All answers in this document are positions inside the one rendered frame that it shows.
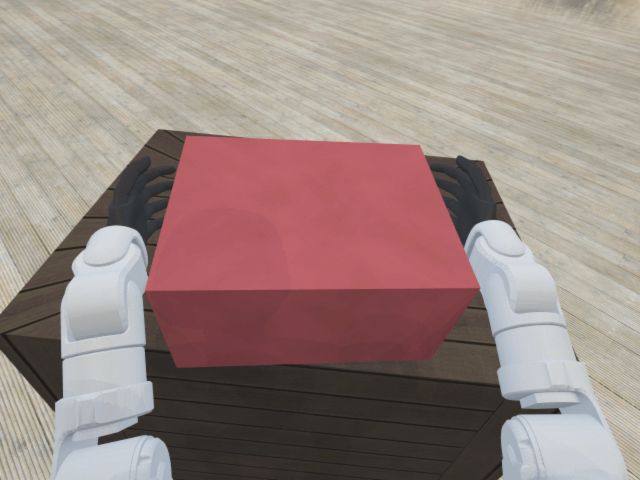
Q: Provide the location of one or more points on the left robot forearm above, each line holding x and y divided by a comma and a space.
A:
105, 388

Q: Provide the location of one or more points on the robot left upper arm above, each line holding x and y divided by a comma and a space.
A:
138, 458

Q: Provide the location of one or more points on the left robot hand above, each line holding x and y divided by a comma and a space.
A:
130, 196

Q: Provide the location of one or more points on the right robot hand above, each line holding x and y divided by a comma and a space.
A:
475, 203

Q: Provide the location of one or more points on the right robot forearm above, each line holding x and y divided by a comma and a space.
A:
538, 364

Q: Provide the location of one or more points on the robot right upper arm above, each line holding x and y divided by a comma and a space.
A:
558, 447

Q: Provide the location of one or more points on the carton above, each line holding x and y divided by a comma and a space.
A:
277, 252

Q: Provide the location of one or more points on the pedestal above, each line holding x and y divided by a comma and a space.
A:
437, 419

